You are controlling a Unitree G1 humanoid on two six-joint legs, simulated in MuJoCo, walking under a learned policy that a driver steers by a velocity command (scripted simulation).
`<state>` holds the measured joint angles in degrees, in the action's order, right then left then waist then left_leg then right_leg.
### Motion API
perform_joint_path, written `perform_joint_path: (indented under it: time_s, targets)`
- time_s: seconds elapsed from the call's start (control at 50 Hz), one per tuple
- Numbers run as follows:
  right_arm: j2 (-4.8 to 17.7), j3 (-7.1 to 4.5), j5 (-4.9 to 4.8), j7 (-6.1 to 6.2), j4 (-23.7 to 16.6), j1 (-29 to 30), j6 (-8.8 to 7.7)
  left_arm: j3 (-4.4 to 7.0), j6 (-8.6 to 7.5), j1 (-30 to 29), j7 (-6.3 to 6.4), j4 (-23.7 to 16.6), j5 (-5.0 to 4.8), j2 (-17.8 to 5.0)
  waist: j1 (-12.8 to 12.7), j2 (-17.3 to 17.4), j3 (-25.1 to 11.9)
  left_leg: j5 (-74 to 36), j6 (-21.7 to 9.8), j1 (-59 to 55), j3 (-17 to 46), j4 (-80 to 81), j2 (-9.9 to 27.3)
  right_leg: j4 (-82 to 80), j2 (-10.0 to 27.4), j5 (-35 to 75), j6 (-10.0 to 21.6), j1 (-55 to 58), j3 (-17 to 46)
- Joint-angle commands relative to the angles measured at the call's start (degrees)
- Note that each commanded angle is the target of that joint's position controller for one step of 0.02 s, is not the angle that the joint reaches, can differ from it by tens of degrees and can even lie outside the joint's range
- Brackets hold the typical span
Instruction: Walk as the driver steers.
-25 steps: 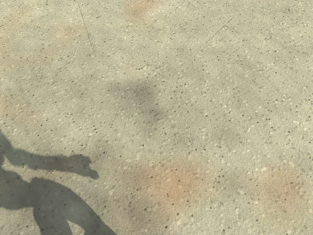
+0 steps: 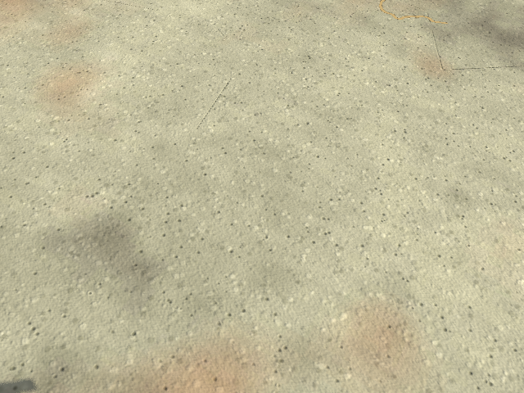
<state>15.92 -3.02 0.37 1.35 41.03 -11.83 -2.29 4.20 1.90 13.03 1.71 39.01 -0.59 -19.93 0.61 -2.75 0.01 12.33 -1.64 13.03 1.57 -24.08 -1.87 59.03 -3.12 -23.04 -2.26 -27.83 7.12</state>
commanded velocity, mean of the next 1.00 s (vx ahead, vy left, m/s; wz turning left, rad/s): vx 0.19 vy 0.00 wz -0.07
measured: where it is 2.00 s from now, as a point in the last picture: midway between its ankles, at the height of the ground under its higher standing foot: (218, 305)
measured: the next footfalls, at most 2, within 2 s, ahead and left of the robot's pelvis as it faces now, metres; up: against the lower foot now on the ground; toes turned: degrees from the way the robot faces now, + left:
right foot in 0.32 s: +0.14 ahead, -0.17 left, +0.00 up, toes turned -13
left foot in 0.88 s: +0.23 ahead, +0.08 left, +0.00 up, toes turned +1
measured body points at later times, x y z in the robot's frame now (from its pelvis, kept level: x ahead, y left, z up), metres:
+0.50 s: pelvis +0.08 -0.06 +0.00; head +0.12 -0.09 +0.44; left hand +0.32 +0.15 -0.08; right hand +0.13 -0.37 -0.13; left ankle +0.08 +0.09 -0.68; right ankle +0.10 -0.16 -0.74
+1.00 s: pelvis +0.21 -0.01 +0.00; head +0.24 +0.02 +0.45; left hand +0.35 +0.28 -0.12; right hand +0.29 -0.29 -0.10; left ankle +0.19 +0.08 -0.74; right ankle +0.18 -0.16 -0.67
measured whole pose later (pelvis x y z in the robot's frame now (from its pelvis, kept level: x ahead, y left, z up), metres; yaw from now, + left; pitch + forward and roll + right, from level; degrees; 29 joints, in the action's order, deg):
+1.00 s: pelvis +0.21 -0.01 +0.00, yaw +2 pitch +1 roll -2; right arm 16.5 -3.0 -1.0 -1.1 43.5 -18.9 -2.8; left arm 4.4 -4.9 11.0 -1.7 43.4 -0.5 -18.6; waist 0.9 -2.1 0.8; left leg 16.9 -3.7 12.8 0.4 -28.2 -1.1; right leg 59.5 1.6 -21.7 0.5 -25.6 -0.6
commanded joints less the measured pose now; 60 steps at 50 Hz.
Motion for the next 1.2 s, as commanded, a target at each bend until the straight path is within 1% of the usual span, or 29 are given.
perform_joint_path:
  time_s: [0.02, 0.1, 0.2, 0.28, 0.3, 0.32, 0.34, 0.36, 0.38, 0.4, 0.42, 0.44, 0.48, 0.52, 0.58, 0.62, 0.72, 0.82, 0.86, 0.88, 0.9, 0.92, 0.94, 0.96, 0.98, 1.0, 1.06, 1.14, 1.2]
  targets:
    - [7.2, -1.64, 0.44, 0.92, -3.2, 1.1, -0.78, 1.49, -1.08, -2.2, -0.57, -4.7, -0.36, -3.9, 1.0, 10.1, 2.3, -5.9, -8.2, -6.7, 11.2, 11.9, 13.8, 3.5, 4.2, 4.8, -2.7, -11.5, -1.7]
    - [9.5, -2.42, 0.28, 1.01, -2.0, -0.7, 0.31, 0.85, -1.03, -4.6, -1.43, -7.0, -0.29, -2.2, 1.9, 10.2, -0.7, -23.1, -10.6, -10.6, 5.1, 9.7, 15.7, -2.7, 6.1, 6.6, -4.3, -10.8, -3.5]
    - [12.0, -3.31, -0.71, 0.41, -1.6, 0.0, 1.41, 0.49, -0.48, -6.9, -2.92, -8.6, -0.32, -1.5, 2.2, 10.3, -1.1, -25.9, -9.9, -8.8, -0.9, 7.8, 16.6, -14.3, 6.2, 9.8, -2.3, -2.7, -7.4]
    - [12.8, -3.81, -2.64, -0.28, -1.0, 0.6, 1.35, 1.47, 0.06, -5.8, -3.88, -9.5, -0.49, -2.7, 0.7, 10.8, -2.2, -29.0, -7.3, -10.8, -1.9, 0.4, 18.2, -25.6, 4.3, 9.7, 1.8, 3.8, -9.6]
    - [12.2, -3.67, -3.17, -0.30, -0.9, 1.3, 1.12, 2.16, -0.01, -2.4, -3.76, -8.6, -0.31, -3.6, -1.4, 9.5, -3.6, -30.4, -5.3, -9.2, -4.1, -5.5, 16.5, -32.2, 2.5, 14.8, 3.6, 10.2, -10.5]
    - [10.1, -3.05, -2.61, -0.52, 0.0, -1.8, 0.56, 3.48, -0.14, 2.6, -3.00, -7.4, 0.01, -6.7, -3.1, 4.8, -6.7, -26.4, -1.6, -3.9, -7.6, -15.6, 12.6, -37.2, 2.7, 25.8, 6.0, 21.0, -7.6]
    - [5.7, -1.27, 1.35, -0.83, -2.2, -3.4, 0.17, 4.77, -0.14, 5.9, -1.63, -8.2, 0.39, -13.7, -2.0, -11.4, -11.5, 10.1, 3.4, 14.2, -9.5, -34.0, 7.0, -33.8, 18.8, 53.4, 12.7, 37.1, 13.0]
    - [6.4, -0.94, 1.62, -0.91, -2.9, -3.5, 0.08, 4.01, -0.83, 3.4, -1.76, -9.9, 1.34, -13.3, -2.4, -13.5, -17.4, 28.3, 5.4, 22.6, -1.7, -46.1, 0.8, -35.7, 28.5, 52.4, 25.0, 37.3, 26.4]
    - [10.3, -2.05, -0.08, -0.93, -1.9, -0.5, 0.74, 2.43, -1.55, 2.3, -2.27, -9.5, 1.14, -7.6, -4.5, -5.2, -15.1, 25.4, 5.4, 22.7, 1.8, -49.2, 4.1, -36.8, 25.3, 48.8, 23.3, 33.2, 18.9]
    - [9.5, -1.88, -1.17, -0.80, -1.8, 0.7, 1.30, 1.25, -2.16, -0.3, -2.22, -8.5, 1.02, -4.5, -2.8, -3.9, -11.0, 21.7, 4.7, 22.4, 1.8, -47.0, 5.7, -36.5, 21.4, 44.7, 19.6, 29.4, 12.3]
    - [8.5, -1.70, -1.08, -0.32, -0.6, 0.3, 1.90, 0.64, -2.37, -2.7, -2.21, -8.0, 0.71, -2.8, -1.7, -1.1, -9.3, 18.8, 4.8, 21.1, 2.1, -42.8, 7.1, -37.1, 18.3, 40.0, 16.6, 26.4, 8.6]
    - [8.6, -1.75, -0.58, 0.03, -0.2, 0.0, 2.51, 0.06, -2.48, -5.0, -2.10, -7.5, 0.60, -1.7, -0.5, -2.2, -7.9, 15.4, 5.5, 17.2, 1.9, -39.3, 7.6, -38.0, 16.7, 38.8, 15.5, 22.2, 5.7]
    - [6.6, -1.20, -0.73, -0.14, 1.4, -3.0, 3.24, -0.71, -2.94, -7.2, -1.91, -6.1, 1.91, -0.2, 1.5, -4.4, -7.3, 10.9, 6.7, 9.1, 0.9, -33.6, 6.8, -39.6, 14.5, 39.7, 15.1, 16.5, 0.8]
    - [5.5, -0.58, -0.83, -0.18, 1.7, -2.9, 3.45, -0.52, -3.22, -7.5, -1.64, -4.8, 2.29, -0.5, 0.7, -4.9, -6.8, 8.9, 6.9, 5.5, 0.1, -25.1, 6.7, -41.3, 13.7, 30.8, 14.8, 15.6, -1.3]
    - [7.8, -0.81, -1.44, -0.17, -0.1, 1.5, 3.40, 1.53, -2.97, -3.9, -1.33, -2.4, 1.51, -6.8, -3.1, -6.4, -2.3, 9.5, 4.9, 9.9, -1.9, -22.6, 5.6, -48.0, 17.2, -0.1, 16.0, 16.3, 5.0]
    - [8.4, -1.11, -1.83, -0.24, -1.3, 4.0, 2.81, 1.80, -3.51, -2.0, -1.15, -0.9, 0.93, -6.9, -4.1, -5.0, 1.1, 10.7, 3.0, 16.7, -0.1, -22.6, 6.8, -50.6, 20.5, -7.5, 16.2, 19.9, 9.4]
    - [5.6, -0.87, -1.84, -1.60, -1.5, 4.4, 1.17, 2.21, -5.14, -1.8, -1.09, 0.8, 0.07, -5.9, -3.4, -1.7, 1.7, 10.0, 0.3, 20.1, 0.1, -20.1, 8.6, -51.9, 21.6, -3.2, 15.1, 26.0, 5.5]
    - [5.0, -0.90, -1.95, -3.00, -0.1, 0.0, 1.13, 2.91, -4.62, -4.6, -2.30, 1.2, -1.14, -6.9, -0.1, -0.7, 0.6, 3.3, -1.2, 5.6, -6.3, -9.3, 5.7, -47.6, 18.4, -0.3, 12.2, 19.1, -5.1]
    - [6.9, -2.03, -2.06, -2.60, 2.5, -7.3, 1.45, 2.29, -4.56, -5.0, -2.50, 1.5, -0.91, -4.8, 3.2, 1.3, -0.9, 3.8, -2.8, -6.2, -7.6, -6.3, 2.6, -37.6, 15.4, -0.8, 9.3, 11.6, -10.4]
    - [11.3, -3.74, -2.43, -1.93, 3.9, -14.3, 1.51, 1.03, -4.92, -6.3, -2.70, 0.7, 0.28, -1.1, 5.8, 9.6, -2.4, 7.6, -6.3, -14.8, 2.6, -1.0, 7.6, -20.2, 10.6, 2.6, 5.7, 3.9, -16.5]
    - [20.2, -5.49, -1.86, -1.85, 2.7, -18.0, 0.70, -0.02, -6.01, -10.2, -2.63, -4.3, 1.34, 1.6, 6.4, 23.0, -2.2, 18.4, -17.3, -23.3, 35.8, 9.7, 20.8, 0.5, 0.2, -9.8, 1.0, -17.7, -15.1]
    - [16.1, -4.18, -1.30, -2.33, 1.3, -16.1, -0.66, 0.60, -7.50, -10.7, -2.98, -3.9, -0.25, -2.0, 6.6, 14.9, -2.8, 23.3, -20.0, -24.2, 41.3, 13.7, 23.6, 8.2, 2.5, -11.1, 1.9, -24.2, -4.5]
    - [12.9, -3.22, -1.04, -2.40, 0.2, -13.1, -1.56, 1.04, -8.49, -9.8, -3.67, -3.7, -1.58, -4.2, 4.7, 13.5, 0.1, 20.1, -18.2, -22.5, 36.4, 13.4, 22.2, 8.2, 5.2, -5.6, 3.3, -25.8, -3.2]
    - [10.8, -2.64, -1.14, -2.43, -0.6, -10.7, -1.93, 1.20, -8.95, -8.5, -3.76, -2.4, -1.03, -4.9, 3.2, 9.9, 1.5, 13.6, -16.0, -20.3, 30.3, 12.2, 19.7, 6.1, 6.9, -0.4, 3.7, -24.0, -3.6]
    - [10.0, -2.29, -1.41, -2.29, -1.0, -9.0, -1.75, 1.35, -9.22, -9.0, -3.61, -2.0, 0.43, -5.1, 2.4, 7.5, 2.3, 5.7, -14.5, -18.3, 26.1, 11.9, 18.0, 2.1, 7.7, 3.4, 3.3, -22.3, -3.8]
    - [9.4, -1.88, -1.22, -1.93, -1.6, -8.4, -1.61, 1.50, -9.16, -9.2, -3.63, -1.9, 1.18, -5.0, 1.6, 7.5, 2.2, -1.0, -13.3, -16.0, 22.5, 12.1, 16.2, -1.2, 8.0, 6.5, 2.8, -18.7, -3.9]
    - [10.7, -2.28, -1.24, -0.68, -2.0, -9.2, -1.39, 0.84, -8.54, -11.2, -3.73, -2.3, 1.12, -2.4, 1.2, 6.8, 1.9, -14.0, -12.3, -12.9, 15.7, 12.7, 12.9, -10.1, 5.5, 14.5, 0.2, -14.3, -5.7]
    - [11.2, -2.71, -1.52, 0.52, -1.1, -11.7, -0.93, -0.46, -8.39, -18.5, -4.11, -4.3, 0.42, 0.4, 3.3, 8.6, 3.9, -13.5, -9.8, -6.2, 11.7, 12.7, 9.5, -25.2, 2.3, 25.5, -1.0, -6.7, -6.7]
    - [11.1, -3.03, -2.11, 0.70, 0.1, -13.9, -0.68, -0.40, -8.72, -21.8, -4.55, -5.7, -0.02, -0.3, 4.2, 8.7, 4.7, -11.7, -9.1, -6.5, 14.5, 11.4, 11.0, -29.9, 1.9, 28.4, -0.2, -4.1, -5.1]
Keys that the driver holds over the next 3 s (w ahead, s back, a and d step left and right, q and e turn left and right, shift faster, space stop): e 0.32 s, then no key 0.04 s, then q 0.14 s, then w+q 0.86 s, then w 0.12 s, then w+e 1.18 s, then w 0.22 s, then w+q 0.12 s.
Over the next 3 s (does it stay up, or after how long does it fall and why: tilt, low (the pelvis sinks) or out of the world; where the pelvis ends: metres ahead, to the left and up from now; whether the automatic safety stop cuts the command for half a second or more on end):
stays up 1.30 0.07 0.00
